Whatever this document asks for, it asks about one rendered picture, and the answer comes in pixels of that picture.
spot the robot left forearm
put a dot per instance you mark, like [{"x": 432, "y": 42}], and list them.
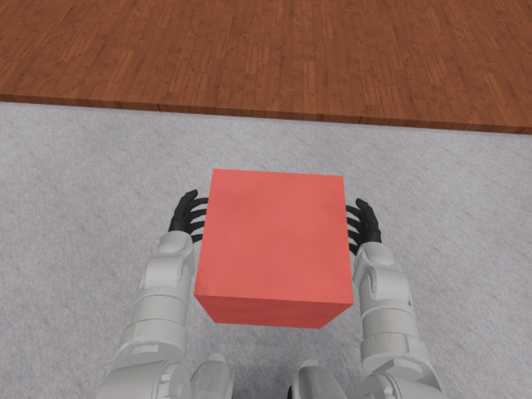
[{"x": 157, "y": 330}]

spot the carton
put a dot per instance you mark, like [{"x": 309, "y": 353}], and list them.
[{"x": 275, "y": 249}]

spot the left robot upper arm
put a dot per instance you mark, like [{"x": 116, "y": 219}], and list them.
[{"x": 165, "y": 379}]

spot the right robot upper arm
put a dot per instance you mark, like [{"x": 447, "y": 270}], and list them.
[{"x": 383, "y": 385}]

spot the robot right shin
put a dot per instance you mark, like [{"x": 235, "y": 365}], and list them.
[{"x": 309, "y": 362}]

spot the right robot hand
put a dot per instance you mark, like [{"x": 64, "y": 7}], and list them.
[{"x": 367, "y": 227}]

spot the left robot hand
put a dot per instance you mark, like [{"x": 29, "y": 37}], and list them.
[{"x": 182, "y": 215}]

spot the robot right forearm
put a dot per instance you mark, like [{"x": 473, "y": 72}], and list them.
[{"x": 391, "y": 341}]

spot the right robot thigh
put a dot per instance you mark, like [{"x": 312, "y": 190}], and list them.
[{"x": 315, "y": 382}]

